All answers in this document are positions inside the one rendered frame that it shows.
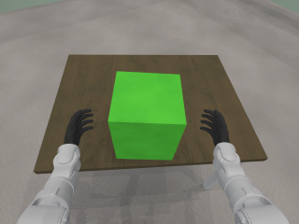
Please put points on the left robot upper arm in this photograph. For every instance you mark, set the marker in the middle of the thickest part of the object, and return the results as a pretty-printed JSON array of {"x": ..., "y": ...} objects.
[{"x": 44, "y": 214}]

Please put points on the carton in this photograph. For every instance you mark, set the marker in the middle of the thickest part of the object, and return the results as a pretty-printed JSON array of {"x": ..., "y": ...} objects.
[{"x": 146, "y": 116}]

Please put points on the table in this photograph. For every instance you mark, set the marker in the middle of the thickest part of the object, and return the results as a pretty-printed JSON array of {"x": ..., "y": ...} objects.
[{"x": 88, "y": 83}]

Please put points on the robot right hand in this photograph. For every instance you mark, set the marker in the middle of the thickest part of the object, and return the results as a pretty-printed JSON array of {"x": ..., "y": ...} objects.
[{"x": 218, "y": 126}]

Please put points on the robot left hand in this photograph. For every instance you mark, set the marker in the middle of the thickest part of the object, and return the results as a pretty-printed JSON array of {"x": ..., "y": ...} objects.
[{"x": 74, "y": 129}]

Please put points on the left robot forearm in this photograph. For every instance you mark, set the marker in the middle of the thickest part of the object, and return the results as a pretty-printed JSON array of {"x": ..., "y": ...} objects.
[{"x": 62, "y": 183}]

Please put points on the right robot forearm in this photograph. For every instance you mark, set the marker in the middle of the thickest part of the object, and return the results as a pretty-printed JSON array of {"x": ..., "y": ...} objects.
[{"x": 233, "y": 180}]

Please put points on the right robot upper arm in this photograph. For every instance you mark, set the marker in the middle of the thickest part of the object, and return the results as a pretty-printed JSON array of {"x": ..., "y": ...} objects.
[{"x": 262, "y": 214}]

